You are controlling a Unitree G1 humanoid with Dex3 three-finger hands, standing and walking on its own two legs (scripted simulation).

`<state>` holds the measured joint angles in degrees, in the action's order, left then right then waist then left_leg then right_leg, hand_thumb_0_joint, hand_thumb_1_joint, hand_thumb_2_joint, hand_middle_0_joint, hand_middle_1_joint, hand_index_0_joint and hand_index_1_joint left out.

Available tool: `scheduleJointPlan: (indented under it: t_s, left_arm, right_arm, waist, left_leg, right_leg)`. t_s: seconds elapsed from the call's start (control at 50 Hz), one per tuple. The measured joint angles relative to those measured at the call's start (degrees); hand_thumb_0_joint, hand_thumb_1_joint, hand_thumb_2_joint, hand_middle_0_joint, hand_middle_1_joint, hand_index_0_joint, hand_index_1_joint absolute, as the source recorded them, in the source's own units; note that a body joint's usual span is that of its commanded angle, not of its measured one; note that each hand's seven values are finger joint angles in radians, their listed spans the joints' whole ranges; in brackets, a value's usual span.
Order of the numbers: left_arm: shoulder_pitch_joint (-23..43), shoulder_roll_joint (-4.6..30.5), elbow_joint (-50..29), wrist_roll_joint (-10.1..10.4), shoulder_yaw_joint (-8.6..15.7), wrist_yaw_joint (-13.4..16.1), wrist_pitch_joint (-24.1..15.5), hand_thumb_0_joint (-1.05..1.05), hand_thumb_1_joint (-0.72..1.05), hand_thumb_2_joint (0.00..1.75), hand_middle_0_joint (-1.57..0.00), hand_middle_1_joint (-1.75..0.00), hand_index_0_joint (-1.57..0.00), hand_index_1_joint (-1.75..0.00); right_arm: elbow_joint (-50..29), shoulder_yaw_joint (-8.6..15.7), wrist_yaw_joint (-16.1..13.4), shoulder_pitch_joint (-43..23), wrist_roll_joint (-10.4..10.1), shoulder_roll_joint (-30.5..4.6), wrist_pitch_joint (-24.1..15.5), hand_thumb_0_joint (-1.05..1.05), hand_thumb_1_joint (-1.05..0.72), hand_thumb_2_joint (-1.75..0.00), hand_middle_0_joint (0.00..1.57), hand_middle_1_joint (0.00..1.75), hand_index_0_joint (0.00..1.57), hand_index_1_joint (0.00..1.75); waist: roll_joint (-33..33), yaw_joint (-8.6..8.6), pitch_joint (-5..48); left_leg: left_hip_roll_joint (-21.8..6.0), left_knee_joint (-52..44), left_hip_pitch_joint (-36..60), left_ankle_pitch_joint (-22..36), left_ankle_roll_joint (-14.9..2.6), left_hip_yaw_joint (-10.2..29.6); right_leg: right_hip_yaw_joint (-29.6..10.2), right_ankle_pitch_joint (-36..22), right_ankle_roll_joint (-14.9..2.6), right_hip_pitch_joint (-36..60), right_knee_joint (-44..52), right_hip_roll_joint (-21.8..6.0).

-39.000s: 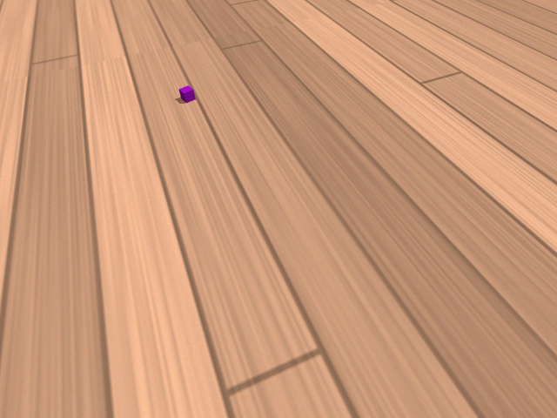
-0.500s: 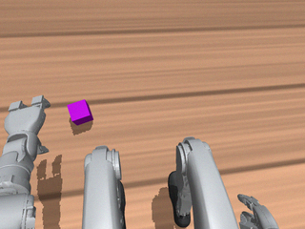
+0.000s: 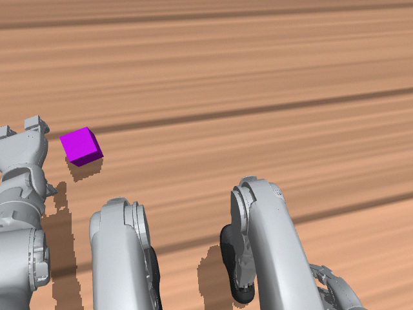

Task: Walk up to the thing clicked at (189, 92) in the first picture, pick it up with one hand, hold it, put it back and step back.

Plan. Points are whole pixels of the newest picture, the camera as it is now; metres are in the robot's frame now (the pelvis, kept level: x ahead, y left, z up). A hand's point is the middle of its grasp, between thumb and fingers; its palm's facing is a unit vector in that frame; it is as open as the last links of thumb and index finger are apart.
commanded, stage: rise first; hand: left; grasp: from above
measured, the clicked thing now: (82, 147) +0.49 +0.27 -0.33
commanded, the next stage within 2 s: approach in 0.66 s
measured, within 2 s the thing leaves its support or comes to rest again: neither
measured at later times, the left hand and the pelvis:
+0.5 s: hand (47, 162) +0.43 +0.30 -0.20, palm faces -0.42 -0.16 -0.89, open 14.1 cm; pelvis +0.01 +0.00 -0.02, yaw -1 degrees
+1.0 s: hand (60, 145) +0.47 +0.28 -0.22, palm faces -0.40 -0.15 -0.90, open 14.2 cm; pelvis +0.00 +0.00 -0.04, yaw -2 degrees
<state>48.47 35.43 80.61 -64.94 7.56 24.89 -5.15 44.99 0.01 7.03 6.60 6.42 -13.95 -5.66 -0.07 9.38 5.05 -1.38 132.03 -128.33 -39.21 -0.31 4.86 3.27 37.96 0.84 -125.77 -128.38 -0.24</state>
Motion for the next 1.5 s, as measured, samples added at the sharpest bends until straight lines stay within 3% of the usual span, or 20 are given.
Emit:
scheduleJointPlan:
  t_s: [0.26,0.86,1.0,1.14,1.22,1.34,1.44,1.5]
  left_arm:
    - [0.4,0.8,-0.3,-0.8,2.5,1.4,-1.2,0.0,-0.49,0.96,-0.11,-1.01,-0.12,-1.0]
    - [4.7,3.1,6.2,-1.5,1.7,3.4,-0.3,0.0,-0.55,1.01,-0.09,-1.01,-0.09,-1.01]
    - [11.0,4.4,10.1,-0.6,-1.2,4.1,0.9,0.0,-0.55,1.01,-0.09,-1.01,-0.08,-1.01]
    - [17.3,6.0,12.0,-2.7,0.3,4.8,3.5,0.0,-0.56,1.02,-0.09,-1.01,-0.08,-1.01]
    - [18.3,6.8,12.4,-2.2,1.5,4.1,6.1,0.0,-0.56,1.02,-0.09,-1.01,-0.08,-1.02]
    - [16.5,8.0,12.5,1.6,0.9,-0.3,7.7,0.0,-0.56,1.01,-0.09,-1.02,-0.08,-1.02]
    - [11.2,7.7,10.6,3.5,-0.1,-4.6,4.9,0.0,-0.54,0.98,-0.09,-1.03,-0.09,-1.02]
    - [6.8,6.2,6.8,3.1,-0.3,-5.0,1.1,0.0,-0.53,0.97,-0.09,-1.03,-0.1,-1.02]
  right_arm:
    - [0.6,0.2,1.6,0.4,0.9,-1.0,0.5,0.0,-0.9,-0.9,0.2,0.3,0.2,0.3]
    - [0.8,-2.1,3.3,0.4,2.0,-1.3,-0.4,0.0,-0.9,-0.9,0.2,0.3,0.2,0.3]
    - [0.8,-3.7,3.4,0.4,3.0,-1.6,-1.8,0.0,-0.9,-0.9,0.2,0.3,0.2,0.3]
    - [-0.3,-5.1,3.7,1.5,3.1,-2.6,-1.5,0.0,-0.9,-0.9,0.2,0.3,0.2,0.3]
    - [-1.3,-5.8,4.2,3.1,2.4,-3.6,-0.5,0.0,-0.9,-0.9,0.2,0.3,0.2,0.3]
    - [-2.3,-6.7,4.8,4.0,1.3,-3.8,0.6,0.0,-0.9,-0.9,0.2,0.3,0.2,0.3]
    - [-3.0,-6.9,5.2,4.5,1.2,-3.3,0.8,0.0,-0.9,-0.9,0.2,0.3,0.2,0.3]
    - [-2.9,-6.6,5.3,4.7,1.3,-2.9,0.6,0.0,-0.9,-0.9,0.2,0.3,0.2,0.3]
  waist:
    - [0.4,0.25,-1.6]
    - [1.0,2.46,-2.3]
    - [1.8,4.49,-3.3]
    - [1.0,8.23,-3.4]
    - [-0.5,9.2,-3.5]
    - [-1.5,8.59,-5.2]
    - [-0.4,7.18,-7.0]
    - [0.5,5.71,-7.2]
  left_leg:
    - [-0.2,2.6,-1.7,-1.5,0.39,0.7]
    - [0.0,6.4,-4.7,-1.3,0.23,1.5]
    - [-0.1,7.0,-5.5,-1.0,0.29,1.9]
    - [-0.2,7.6,-6.6,-1.4,0.3,2.7]
    - [-0.5,7.5,-6.5,-1.9,0.16,2.7]
    - [-1.1,6.7,-5.2,-2.1,-0.14,2.6]
    - [-0.8,6.6,-4.3,-1.3,0.01,2.7]
    - [-0.3,7.0,-4.5,-0.8,0.26,3.1]
  right_leg:
    - [0.5,1.1,-0.23,-1.9,-2.4,0.3]
    - [1.0,0.7,0.05,-4.3,-5.5,0.4]
    - [1.4,0.1,0.07,-5.1,-5.8,0.6]
    - [2.0,0.1,0.14,-5.9,-5.7,0.8]
    - [2.0,0.4,0.27,-6.0,-5.5,1.1]
    - [2.0,0.0,0.54,-5.0,-4.5,1.6]
    - [2.1,-0.4,0.43,-3.8,-4.4,1.4]
    - [2.5,-0.6,0.25,-3.7,-4.8,1.0]
